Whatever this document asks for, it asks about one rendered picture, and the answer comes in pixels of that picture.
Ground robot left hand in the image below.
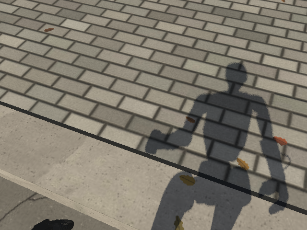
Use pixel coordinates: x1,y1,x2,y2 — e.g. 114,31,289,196
32,219,74,230

